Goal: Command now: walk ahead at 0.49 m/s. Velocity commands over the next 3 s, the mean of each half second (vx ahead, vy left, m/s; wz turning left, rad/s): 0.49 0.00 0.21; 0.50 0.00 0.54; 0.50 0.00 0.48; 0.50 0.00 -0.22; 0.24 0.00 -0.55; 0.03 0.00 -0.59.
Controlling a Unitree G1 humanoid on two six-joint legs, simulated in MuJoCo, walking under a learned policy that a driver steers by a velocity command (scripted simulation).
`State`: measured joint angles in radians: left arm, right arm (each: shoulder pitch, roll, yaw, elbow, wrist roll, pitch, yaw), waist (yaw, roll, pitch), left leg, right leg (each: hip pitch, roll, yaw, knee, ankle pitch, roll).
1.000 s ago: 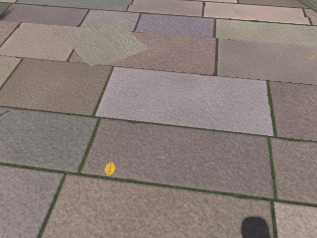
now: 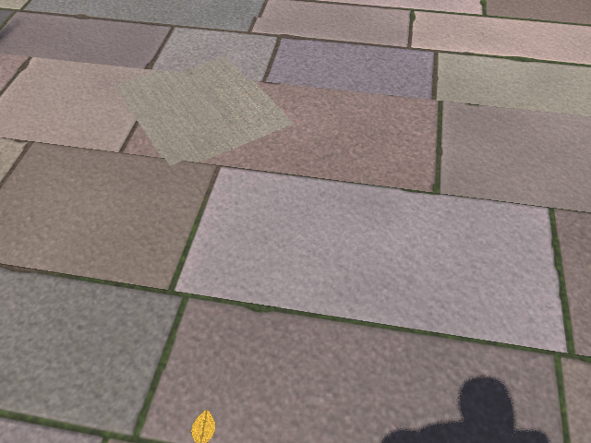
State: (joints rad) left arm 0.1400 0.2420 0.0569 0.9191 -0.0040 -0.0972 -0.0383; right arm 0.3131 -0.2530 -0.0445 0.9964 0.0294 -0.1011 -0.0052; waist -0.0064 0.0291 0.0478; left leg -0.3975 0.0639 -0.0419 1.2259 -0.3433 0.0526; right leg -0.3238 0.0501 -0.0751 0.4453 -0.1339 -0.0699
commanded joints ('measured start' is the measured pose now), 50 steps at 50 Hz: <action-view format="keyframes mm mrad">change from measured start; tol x32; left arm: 1 -2 66 6 -22 8 -23 -6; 50 58 123 28 -156 9 -24 27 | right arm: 1 73 -45 -23 -46 -6 11 -11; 16 -356 -60 -10 -238 -4 16 48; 21 130 -316 -115 -158 -10 30 39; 50 -7 -168 -59 -325 -15 55 -21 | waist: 1 -28 -99 -62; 16 68 -68 38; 22 -81 215 -425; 44 67 86 -140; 46 40 -380 -413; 50 61 -84 -87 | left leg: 1 -130 95 -35 -33 68 0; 17 -259 6 58 -653 271 37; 20 256 -78 80 -680 261 113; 22 810 288 -786 -920 38 363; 32 174 75 -235 -1040 386 216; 43 285 73 -364 -811 353 126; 46 -245 -180 -128 -96 -233 -6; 50 -352 7 -101 23 -14 -25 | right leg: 1 92 -258 283 -307 19 -170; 15 380 -312 58 -289 159 -108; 19 415 -293 -34 44 690 -46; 23 -477 -48 178 953 -368 41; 42 -126 -52 157 23 110 75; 46 716 -467 763 -72 -145 -222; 50 323 -354 457 -180 -60 -124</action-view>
